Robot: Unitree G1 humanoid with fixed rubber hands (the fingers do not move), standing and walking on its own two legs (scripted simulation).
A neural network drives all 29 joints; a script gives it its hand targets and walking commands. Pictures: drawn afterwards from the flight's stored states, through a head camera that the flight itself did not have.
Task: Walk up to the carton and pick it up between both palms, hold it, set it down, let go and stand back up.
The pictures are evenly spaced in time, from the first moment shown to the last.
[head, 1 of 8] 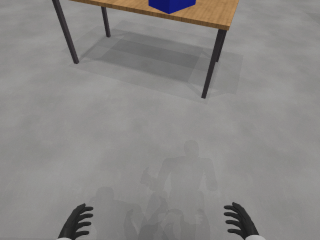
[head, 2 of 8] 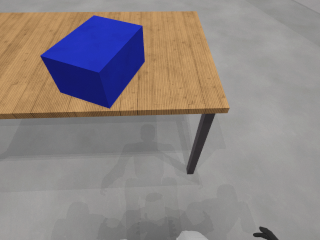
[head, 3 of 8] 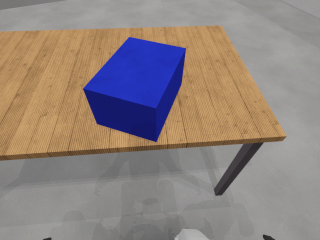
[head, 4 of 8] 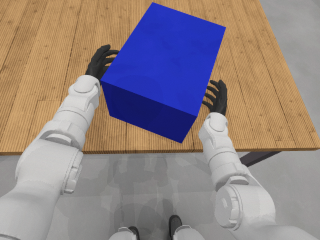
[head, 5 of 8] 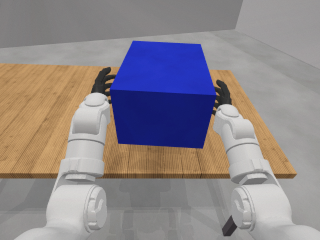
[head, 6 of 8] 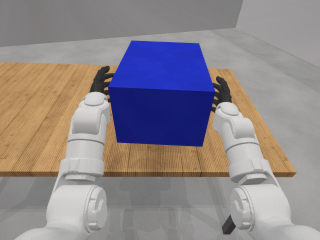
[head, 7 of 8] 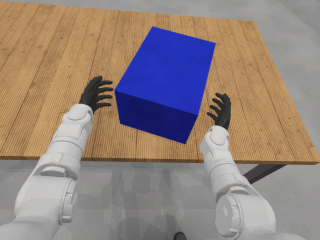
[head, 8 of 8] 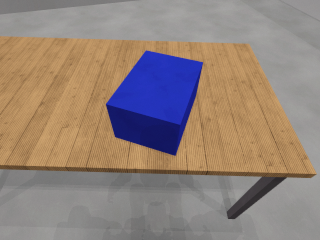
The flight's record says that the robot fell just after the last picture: no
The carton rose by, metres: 0.18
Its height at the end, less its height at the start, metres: +0.00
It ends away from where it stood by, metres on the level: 0.04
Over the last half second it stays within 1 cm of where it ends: yes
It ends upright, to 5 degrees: yes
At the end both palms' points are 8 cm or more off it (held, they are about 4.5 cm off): yes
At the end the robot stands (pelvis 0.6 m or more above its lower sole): yes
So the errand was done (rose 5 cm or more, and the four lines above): yes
